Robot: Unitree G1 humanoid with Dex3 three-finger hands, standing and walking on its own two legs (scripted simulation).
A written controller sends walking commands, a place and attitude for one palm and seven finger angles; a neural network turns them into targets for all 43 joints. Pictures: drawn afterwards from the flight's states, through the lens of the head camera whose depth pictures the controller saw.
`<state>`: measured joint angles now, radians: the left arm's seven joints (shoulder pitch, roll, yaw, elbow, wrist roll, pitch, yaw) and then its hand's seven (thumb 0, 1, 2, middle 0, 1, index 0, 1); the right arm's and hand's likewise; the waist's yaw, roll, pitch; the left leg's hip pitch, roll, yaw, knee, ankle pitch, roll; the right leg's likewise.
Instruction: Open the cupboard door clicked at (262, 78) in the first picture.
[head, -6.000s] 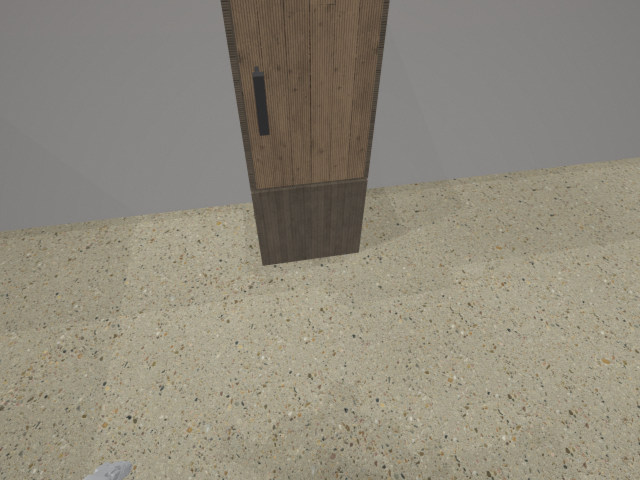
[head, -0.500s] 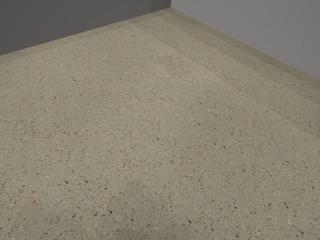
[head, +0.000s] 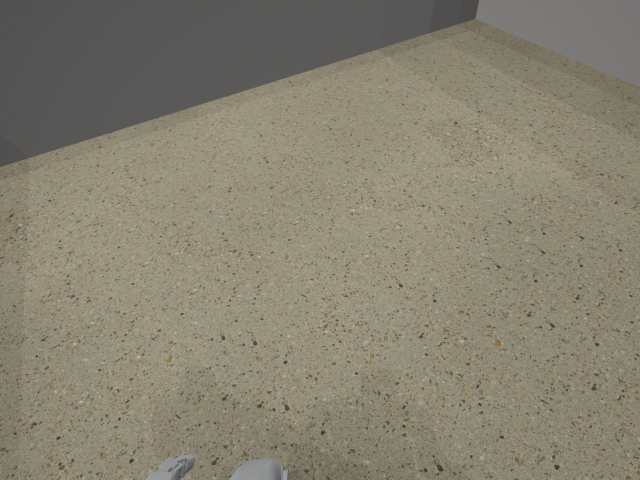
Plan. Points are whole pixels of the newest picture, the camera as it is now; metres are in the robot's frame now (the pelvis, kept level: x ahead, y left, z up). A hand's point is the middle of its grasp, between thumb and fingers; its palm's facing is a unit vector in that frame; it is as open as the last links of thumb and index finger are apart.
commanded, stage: turn to face it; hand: left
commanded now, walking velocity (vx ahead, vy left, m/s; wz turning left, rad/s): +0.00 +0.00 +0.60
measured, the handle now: out of the picture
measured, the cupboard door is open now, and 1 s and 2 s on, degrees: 0 0 0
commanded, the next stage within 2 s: none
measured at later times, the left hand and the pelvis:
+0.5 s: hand out of the picture -0.05 +0.28 -0.18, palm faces +0.35 -0.90 -0.26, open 7.4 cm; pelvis -0.03 +0.05 +0.00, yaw +17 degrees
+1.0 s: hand out of the picture -0.05 +0.21 -0.14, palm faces +0.55 -0.79 -0.29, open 7.4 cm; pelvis -0.03 -0.01 +0.00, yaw +36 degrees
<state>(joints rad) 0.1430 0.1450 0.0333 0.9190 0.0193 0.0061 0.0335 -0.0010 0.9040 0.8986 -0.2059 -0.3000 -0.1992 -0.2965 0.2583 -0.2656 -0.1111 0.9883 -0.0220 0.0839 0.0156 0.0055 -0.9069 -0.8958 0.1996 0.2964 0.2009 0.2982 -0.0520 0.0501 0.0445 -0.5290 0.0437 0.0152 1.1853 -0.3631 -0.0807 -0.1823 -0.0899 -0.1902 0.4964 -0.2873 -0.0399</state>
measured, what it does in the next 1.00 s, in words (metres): steps on the spot, turning left: left foot, then right foot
